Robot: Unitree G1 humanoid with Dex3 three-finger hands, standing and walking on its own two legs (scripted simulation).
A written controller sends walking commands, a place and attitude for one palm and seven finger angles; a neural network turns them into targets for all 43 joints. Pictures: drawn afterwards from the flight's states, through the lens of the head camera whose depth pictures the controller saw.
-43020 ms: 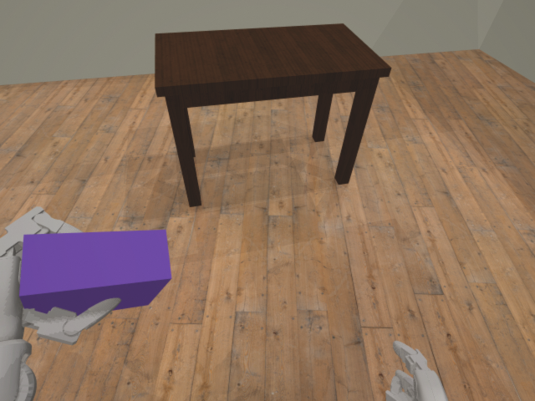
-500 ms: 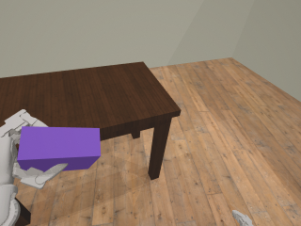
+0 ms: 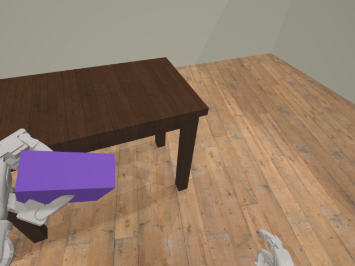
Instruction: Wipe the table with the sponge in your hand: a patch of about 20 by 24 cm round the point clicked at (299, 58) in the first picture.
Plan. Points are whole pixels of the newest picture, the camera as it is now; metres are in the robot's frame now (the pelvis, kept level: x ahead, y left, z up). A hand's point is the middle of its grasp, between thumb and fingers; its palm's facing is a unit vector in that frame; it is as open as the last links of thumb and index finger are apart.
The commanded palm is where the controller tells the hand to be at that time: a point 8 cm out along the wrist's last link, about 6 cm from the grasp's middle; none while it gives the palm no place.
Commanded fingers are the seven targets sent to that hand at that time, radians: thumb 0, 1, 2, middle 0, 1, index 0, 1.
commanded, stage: stop stepping back and stand still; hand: left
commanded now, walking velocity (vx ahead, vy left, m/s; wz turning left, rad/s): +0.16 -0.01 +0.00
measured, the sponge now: (80, 179) +0.23 +0.19 +0.15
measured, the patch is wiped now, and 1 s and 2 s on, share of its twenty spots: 1.00 1.00 1.00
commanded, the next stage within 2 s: stand and wait in 0.36 s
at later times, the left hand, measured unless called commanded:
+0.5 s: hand (43, 177) +0.22 +0.23 +0.17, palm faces +0.40 -0.82 -0.40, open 9.7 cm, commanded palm +0.16 +0.27 +0.20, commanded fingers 0.00 0.10 1.30 -1.20 -1.60 -1.20 -1.60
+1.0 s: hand (44, 165) +0.24 +0.25 +0.17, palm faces +0.38 -0.86 -0.34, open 9.7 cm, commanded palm +0.19 +0.29 +0.20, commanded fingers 0.00 0.10 1.30 -1.20 -1.60 -1.20 -1.60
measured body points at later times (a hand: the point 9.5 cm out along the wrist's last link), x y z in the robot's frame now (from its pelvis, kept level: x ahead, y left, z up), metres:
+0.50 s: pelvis +0.01 -0.01 +0.01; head +0.01 -0.01 +0.46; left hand +0.19 +0.28 +0.20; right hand +0.18 -0.25 -0.07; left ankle +0.03 +0.11 -0.72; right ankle +0.04 -0.12 -0.72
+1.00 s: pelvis +0.03 +0.00 +0.02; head +0.03 +0.02 +0.47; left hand +0.21 +0.29 +0.19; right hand +0.23 -0.22 -0.05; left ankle +0.03 +0.11 -0.72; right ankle +0.04 -0.12 -0.72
